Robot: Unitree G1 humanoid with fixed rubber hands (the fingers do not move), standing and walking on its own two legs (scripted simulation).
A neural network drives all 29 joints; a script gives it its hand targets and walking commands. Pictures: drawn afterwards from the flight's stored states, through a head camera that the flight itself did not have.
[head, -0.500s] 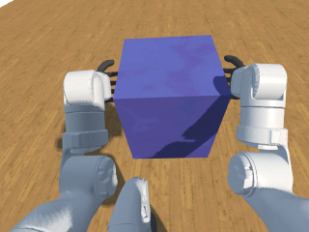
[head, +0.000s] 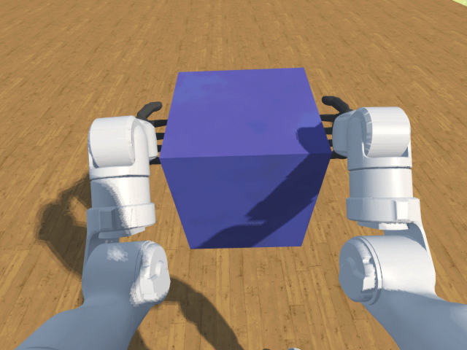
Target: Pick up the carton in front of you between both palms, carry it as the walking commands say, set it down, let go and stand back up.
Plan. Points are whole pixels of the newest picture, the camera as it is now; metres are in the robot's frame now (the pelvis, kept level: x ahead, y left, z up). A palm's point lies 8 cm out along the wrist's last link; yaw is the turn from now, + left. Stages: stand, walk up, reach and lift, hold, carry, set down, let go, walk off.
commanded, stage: carry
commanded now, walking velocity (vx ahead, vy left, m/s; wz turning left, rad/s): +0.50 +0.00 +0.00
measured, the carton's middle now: (243, 164) +0.40 +0.00 +0.14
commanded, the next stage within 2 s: none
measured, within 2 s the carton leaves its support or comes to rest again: neither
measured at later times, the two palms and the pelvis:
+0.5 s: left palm (168, 115) +0.62 +0.18 +0.10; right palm (290, 109) +0.63 -0.12 +0.11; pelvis +0.29 +0.02 +0.00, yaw +1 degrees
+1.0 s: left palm (191, 76) +0.87 +0.14 +0.09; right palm (286, 75) +0.88 -0.15 +0.08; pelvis +0.61 -0.01 -0.01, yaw +3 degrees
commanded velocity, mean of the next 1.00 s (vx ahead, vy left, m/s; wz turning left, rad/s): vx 0.50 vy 0.00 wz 0.00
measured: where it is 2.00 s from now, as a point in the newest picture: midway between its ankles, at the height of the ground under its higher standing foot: (231, 188)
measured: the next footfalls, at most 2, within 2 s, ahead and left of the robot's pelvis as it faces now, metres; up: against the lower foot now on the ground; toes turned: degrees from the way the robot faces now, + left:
right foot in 0.04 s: +0.21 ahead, -0.10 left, +0.00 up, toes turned -6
left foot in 0.48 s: +0.43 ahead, +0.13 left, +0.00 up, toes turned +11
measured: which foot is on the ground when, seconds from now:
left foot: down 0.00-0.06, up 0.08-0.46, down 0.48-0.94, up 0.96-1.00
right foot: up 0.00-0.02, down 0.04-0.52, up 0.54-0.88, down 0.90-1.00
